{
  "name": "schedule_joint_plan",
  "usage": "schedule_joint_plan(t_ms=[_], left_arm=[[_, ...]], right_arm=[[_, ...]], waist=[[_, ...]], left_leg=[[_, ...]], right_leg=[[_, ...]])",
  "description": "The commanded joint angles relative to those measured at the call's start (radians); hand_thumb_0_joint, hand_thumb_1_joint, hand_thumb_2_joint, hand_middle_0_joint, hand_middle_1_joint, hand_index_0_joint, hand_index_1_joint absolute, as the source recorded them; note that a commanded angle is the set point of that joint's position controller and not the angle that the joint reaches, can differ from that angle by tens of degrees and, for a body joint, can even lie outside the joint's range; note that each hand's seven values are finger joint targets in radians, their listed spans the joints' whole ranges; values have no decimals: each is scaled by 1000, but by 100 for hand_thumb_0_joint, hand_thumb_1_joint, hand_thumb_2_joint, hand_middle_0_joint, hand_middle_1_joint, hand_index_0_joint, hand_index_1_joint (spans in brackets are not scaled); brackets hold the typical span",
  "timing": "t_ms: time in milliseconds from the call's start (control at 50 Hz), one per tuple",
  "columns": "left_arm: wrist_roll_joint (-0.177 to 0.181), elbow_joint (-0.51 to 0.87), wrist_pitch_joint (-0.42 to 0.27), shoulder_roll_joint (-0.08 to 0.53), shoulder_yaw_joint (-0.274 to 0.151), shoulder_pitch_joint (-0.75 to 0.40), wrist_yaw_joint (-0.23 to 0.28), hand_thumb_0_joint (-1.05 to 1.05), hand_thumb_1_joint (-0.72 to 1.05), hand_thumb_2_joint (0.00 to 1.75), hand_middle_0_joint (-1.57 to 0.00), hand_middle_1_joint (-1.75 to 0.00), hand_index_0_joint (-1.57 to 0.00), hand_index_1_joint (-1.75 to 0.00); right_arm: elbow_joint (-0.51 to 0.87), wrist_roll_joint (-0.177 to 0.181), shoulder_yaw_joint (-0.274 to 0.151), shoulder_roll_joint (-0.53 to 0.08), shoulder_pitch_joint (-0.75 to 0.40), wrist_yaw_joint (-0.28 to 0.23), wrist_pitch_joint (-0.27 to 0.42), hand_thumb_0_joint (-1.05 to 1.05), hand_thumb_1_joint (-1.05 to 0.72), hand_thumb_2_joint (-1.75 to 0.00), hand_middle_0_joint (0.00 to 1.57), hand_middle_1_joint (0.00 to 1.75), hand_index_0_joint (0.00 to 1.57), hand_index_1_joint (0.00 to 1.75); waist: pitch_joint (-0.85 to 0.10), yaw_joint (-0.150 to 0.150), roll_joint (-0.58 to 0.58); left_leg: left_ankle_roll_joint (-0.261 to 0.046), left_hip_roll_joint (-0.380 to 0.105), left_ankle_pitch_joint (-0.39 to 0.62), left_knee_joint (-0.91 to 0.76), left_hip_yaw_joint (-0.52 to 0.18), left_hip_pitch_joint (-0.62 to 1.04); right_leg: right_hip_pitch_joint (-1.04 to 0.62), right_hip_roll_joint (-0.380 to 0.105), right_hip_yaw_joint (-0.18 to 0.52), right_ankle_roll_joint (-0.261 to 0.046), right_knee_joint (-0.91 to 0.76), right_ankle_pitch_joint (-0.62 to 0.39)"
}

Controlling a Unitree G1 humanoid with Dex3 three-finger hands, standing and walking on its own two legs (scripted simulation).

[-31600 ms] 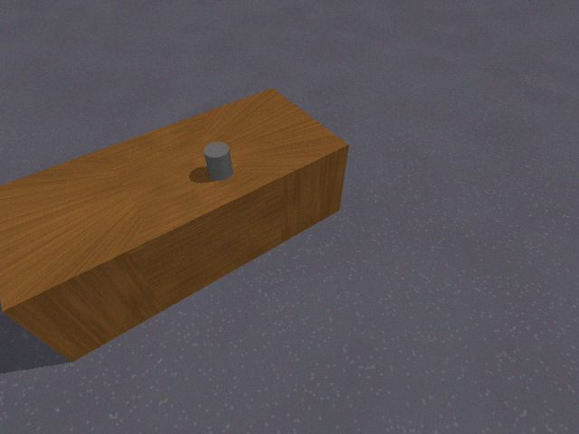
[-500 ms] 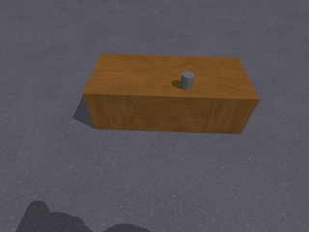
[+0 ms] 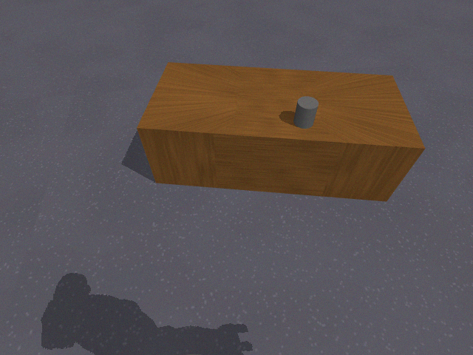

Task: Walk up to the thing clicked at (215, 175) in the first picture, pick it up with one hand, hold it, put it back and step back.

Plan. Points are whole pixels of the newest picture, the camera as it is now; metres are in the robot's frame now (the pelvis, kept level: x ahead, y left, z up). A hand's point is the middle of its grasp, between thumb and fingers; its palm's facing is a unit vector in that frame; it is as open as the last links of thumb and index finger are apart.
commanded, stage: step back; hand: right
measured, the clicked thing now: (305, 112) +1.08 -0.24 -0.32
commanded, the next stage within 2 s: stand in 0.20 s
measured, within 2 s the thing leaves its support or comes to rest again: neither
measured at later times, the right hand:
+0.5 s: hand out of the picture +0.11 -0.24 -0.13, palm faces +0.01 +0.94 -0.33, open 7.4 cm
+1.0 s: hand out of the picture +0.04 -0.25 -0.14, palm faces +0.02 +0.95 -0.32, open 7.4 cm
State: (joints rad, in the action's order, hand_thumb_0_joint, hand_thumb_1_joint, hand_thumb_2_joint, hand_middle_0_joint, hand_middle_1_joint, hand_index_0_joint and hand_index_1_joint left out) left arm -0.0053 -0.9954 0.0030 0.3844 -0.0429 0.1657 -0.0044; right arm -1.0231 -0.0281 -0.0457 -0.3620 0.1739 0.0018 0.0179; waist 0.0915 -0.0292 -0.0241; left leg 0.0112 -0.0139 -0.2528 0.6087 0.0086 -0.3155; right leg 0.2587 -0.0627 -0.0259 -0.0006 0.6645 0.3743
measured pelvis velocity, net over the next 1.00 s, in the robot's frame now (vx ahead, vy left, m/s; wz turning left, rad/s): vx -0.01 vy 0.01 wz -0.02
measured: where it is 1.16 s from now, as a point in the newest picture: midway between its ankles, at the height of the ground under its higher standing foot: outside the picture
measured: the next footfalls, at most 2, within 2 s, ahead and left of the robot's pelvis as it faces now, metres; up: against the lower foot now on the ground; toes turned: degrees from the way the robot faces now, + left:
none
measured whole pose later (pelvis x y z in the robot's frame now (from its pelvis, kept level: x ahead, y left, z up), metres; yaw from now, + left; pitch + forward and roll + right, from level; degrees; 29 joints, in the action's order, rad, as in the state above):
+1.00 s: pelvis -0.01 +0.01 +0.02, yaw -1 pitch -2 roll +0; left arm -0.02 -1.14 -0.01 0.36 0.00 0.15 -0.02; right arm -1.15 -0.01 -0.01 -0.35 0.13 0.02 0.01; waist 0.05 0.01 0.00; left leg 0.01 -0.03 -0.12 0.36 0.03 -0.20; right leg 0.13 -0.04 -0.01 0.04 0.36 0.19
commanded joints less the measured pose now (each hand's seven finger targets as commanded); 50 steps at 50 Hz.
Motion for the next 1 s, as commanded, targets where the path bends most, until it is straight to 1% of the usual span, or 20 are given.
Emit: schedule_joint_plan(t_ms=[0, 20, 60, 160, 180, 240, 300, 340, 380, 460, 480, 540, 600, 680, 720, 740, 760, 840, 940, 980], left_arm=[[-3, 46, -26, 185, -32, -17, 18, 0, 90, 90, -20, -30, -20, -30], [-3, 39, -30, 200, -36, -13, 18, 0, 90, 90, -20, -30, -20, -30], [2, 29, -32, 212, -36, -23, 19, 0, 90, 90, -20, -30, -20, -30], [1, 4, -31, 199, -28, -73, 20, 0, 90, 90, -20, -30, -20, -30], [10, -20, -36, 163, -6, -57, 13, 0, 90, 90, -20, -30, -20, -30], [6, -35, -41, 178, -3, -82, 11, 0, 90, 90, -20, -30, -20, -30], [0, -43, -43, 182, -1, -108, 11, 0, 90, 90, -20, -30, -20, -30], [1, -51, -42, 181, 0, -121, 9, 0, 90, 90, -20, -30, -20, -30], [0, -58, -46, 179, 1, -115, 9, 0, 90, 90, -20, -30, -20, -30], [-1, -69, -45, 185, 0, -122, 7, 0, 90, 90, -20, -30, -20, -30], [-2, -69, -46, 181, 1, -120, 8, 0, 90, 90, -20, -30, -20, -30], [-3, -75, -47, 184, 0, -121, 7, 0, 90, 90, -20, -30, -20, -30], [-5, -79, -43, 191, -1, -124, 5, 0, 90, 90, -20, -30, -20, -30], [-4, -83, -40, 188, 1, -100, 1, 0, 90, 90, -20, -30, -20, -30], [-8, -83, -39, 189, 2, -94, 1, 0, 90, 90, -20, -30, -20, -30], [-8, -83, -38, 185, 3, -92, 0, 0, 90, 90, -20, -30, -20, -30], [-7, -78, -40, 190, 3, -99, 2, 0, 90, 90, -20, -30, -20, -30], [-9, -81, -36, 187, 5, -71, 0, 0, 90, 90, -20, -30, -20, -30], [-8, -68, -40, 188, 9, -82, 3, 0, 90, 90, -20, -30, -20, -30], [-5, -66, -42, 190, 8, -75, 3, 0, 90, 90, -20, -30, -20, -30]], right_arm=[[60, 2, -41, -253, -94, -20, 15, 0, -90, -90, 20, 30, 20, 30], [64, 4, -33, -234, -101, -22, 17, 0, -90, -90, 20, 30, 20, 30], [51, 9, -24, -210, -101, -23, 19, 0, -90, -90, 20, 30, 20, 30], [14, 11, -19, -206, -140, -20, 17, 0, -90, -90, 20, 30, 20, 30], [8, 20, -11, -211, -101, -13, 23, 0, -90, -90, 20, 30, 20, 30], [-5, 22, -11, -199, -133, -8, 24, 0, -90, -90, 20, 30, 20, 30], [-8, 23, -9, -197, -155, -4, 22, 0, -90, -90, 20, 30, 20, 30], [-17, 21, -7, -194, -152, -2, 20, 0, -90, -90, 20, 30, 20, 30], [-18, 21, -9, -195, -166, -1, 20, 0, -90, -90, 20, 30, 20, 30], [-28, 20, -8, -193, -175, 2, 22, 0, -90, -90, 20, 30, 20, 30], [-29, 20, -9, -192, -181, 3, 22, 0, -90, -90, 20, 30, 20, 30], [-41, 20, -8, -196, -168, 4, 20, 0, -90, -90, 20, 30, 20, 30], [-49, 18, -7, -193, -154, 6, 15, 0, -90, -90, 20, 30, 20, 30], [-55, 17, -7, -200, -144, 7, 13, 0, -90, -90, 20, 30, 20, 30], [-55, 15, -7, -196, -139, 8, 12, 0, -90, -90, 20, 30, 20, 30], [-58, 16, -8, -206, -135, 6, 13, 0, -90, -90, 20, 30, 20, 30], [-56, 16, -7, -199, -138, 7, 13, 0, -90, -90, 20, 30, 20, 30], [-58, 16, -7, -207, -127, 6, 10, 0, -90, -90, 20, 30, 20, 30], [-65, 15, -5, -200, -98, 7, 7, 0, -90, -90, 20, 30, 20, 30], [-66, 14, -3, -197, -96, 7, 12, 0, -90, -90, 20, 30, 20, 30]], waist=[[-155, -18, 127], [-162, -13, 125], [-181, 1, 109], [-162, 8, 74], [-186, 17, 75], [-169, 26, 51], [-146, 28, 30], [-121, 31, 23], [-136, 27, 24], [-112, 28, 28], [-122, 27, 31], [-116, 29, 30], [-74, 36, 25], [-66, 29, 44], [-57, 30, 34], [-70, 31, 41], [-84, 30, 33], [-60, 28, 39], [-83, 43, 12], [-112, 41, 22]], left_leg=[[-128, -199, 248, -161, -191, 18], [-91, -157, 282, -133, -150, 26], [-64, -124, 278, -128, -116, 54], [-68, -139, 312, -159, -116, 105], [-59, -135, 342, -179, -121, 154], [-45, -133, 362, -191, -105, 205], [-40, -128, 329, -224, -97, 210], [-35, -128, 264, -257, -98, 199], [-36, -128, 281, -263, -90, 215], [-26, -124, 209, -296, -87, 216], [-27, -124, 222, -295, -85, 224], [-24, -122, 177, -310, -83, 209], [-17, -113, 45, -340, -86, 174], [-19, -116, -37, -368, -105, 141], [-15, -114, -51, -366, -105, 145], [-20, -118, -55, -363, -108, 154], [-22, -119, -16, -354, -106, 155], [-20, -117, -81, -368, -117, 132], [-25, -110, 7, -327, -97, 166], [-25, -118, 77, -323, -93, 188]], right_leg=[[-117, 1, 40, -34, -134, -97], [-126, -20, 60, -38, -139, -221], [-126, -40, 81, -38, -148, -310], [-111, -38, 73, -29, -193, -332], [-140, -52, 86, -28, -222, -347], [-118, -56, 88, -19, -264, -369], [-123, -62, 85, -11, -308, -353], [-125, -62, 89, -10, -329, -293], [-141, -67, 88, -8, -345, -318], [-122, -69, 95, -9, -376, -248], [-130, -70, 92, -9, -378, -264], [-137, -73, 100, -9, -393, -235], [-102, -68, 105, -9, -413, -129], [-100, -63, 100, -12, -410, -92], [-72, -59, 102, -12, -411, -56], [-77, -62, 106, -16, -410, -66], [-92, -67, 105, -17, -405, -93], [-65, -55, 100, -13, -401, -53], [-54, -69, 118, -15, -416, -73], [-80, -71, 114, -16, -395, -150]])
